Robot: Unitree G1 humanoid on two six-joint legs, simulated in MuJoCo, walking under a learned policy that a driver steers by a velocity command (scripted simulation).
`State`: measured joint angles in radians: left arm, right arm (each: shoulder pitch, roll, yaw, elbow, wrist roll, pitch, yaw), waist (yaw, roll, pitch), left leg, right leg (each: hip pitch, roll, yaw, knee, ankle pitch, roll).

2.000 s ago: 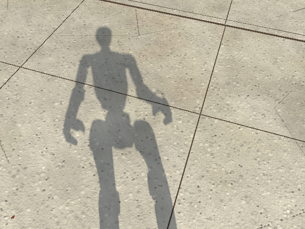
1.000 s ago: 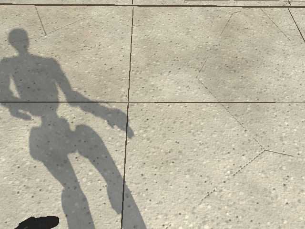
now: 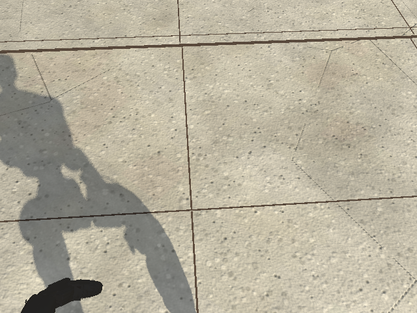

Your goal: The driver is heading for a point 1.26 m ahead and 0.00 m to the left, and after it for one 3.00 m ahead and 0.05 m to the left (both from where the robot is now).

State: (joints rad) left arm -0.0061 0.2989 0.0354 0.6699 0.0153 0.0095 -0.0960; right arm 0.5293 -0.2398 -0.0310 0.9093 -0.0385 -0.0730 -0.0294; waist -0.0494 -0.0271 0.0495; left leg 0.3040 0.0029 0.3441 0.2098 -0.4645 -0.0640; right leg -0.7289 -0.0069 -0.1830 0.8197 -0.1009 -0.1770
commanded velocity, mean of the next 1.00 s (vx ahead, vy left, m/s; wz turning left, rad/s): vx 0.99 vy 0.00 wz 0.17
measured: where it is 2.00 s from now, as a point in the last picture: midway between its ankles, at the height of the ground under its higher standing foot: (198, 79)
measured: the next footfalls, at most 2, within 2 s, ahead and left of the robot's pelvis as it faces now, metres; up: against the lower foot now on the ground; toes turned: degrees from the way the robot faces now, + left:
right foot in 0.06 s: +0.21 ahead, -0.03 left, +0.00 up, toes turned -9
left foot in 0.50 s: +0.69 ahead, -0.03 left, +0.00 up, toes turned -10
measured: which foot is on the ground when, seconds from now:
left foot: down 0.00-0.04, up 0.06-0.48, down 0.50-0.94, up 0.96-1.00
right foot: up 0.00-0.04, down 0.06-0.48, up 0.50-0.90, down 0.92-1.00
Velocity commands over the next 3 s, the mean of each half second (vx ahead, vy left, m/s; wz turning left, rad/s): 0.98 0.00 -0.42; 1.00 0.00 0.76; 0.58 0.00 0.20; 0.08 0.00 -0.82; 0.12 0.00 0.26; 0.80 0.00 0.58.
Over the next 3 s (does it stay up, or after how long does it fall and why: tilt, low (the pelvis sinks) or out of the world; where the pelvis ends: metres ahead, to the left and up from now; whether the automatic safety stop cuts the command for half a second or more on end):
stays up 1.72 0.12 0.01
